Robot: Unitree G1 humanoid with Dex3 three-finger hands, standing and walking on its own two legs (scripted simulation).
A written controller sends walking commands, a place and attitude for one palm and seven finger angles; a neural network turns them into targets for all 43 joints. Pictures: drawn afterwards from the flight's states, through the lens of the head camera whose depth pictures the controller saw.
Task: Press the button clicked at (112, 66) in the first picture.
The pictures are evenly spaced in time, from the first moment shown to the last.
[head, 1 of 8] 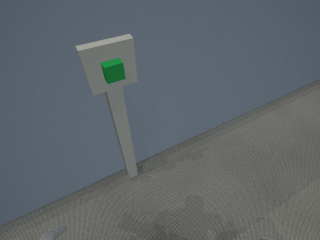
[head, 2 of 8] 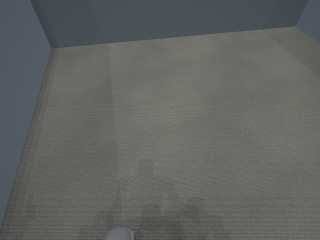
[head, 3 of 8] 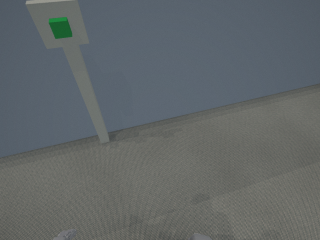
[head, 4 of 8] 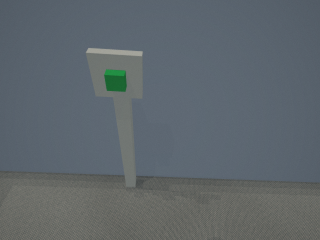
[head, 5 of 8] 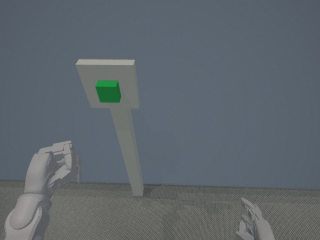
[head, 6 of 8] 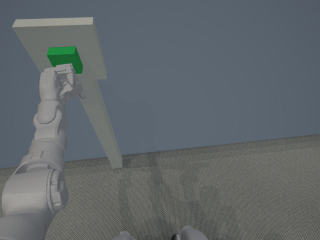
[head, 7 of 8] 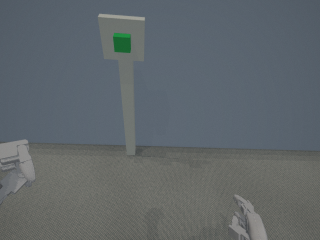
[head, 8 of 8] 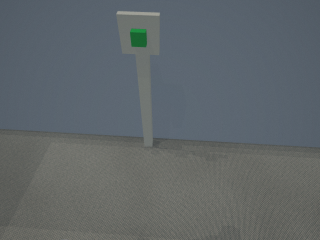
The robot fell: no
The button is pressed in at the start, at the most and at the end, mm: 0 13 0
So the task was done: yes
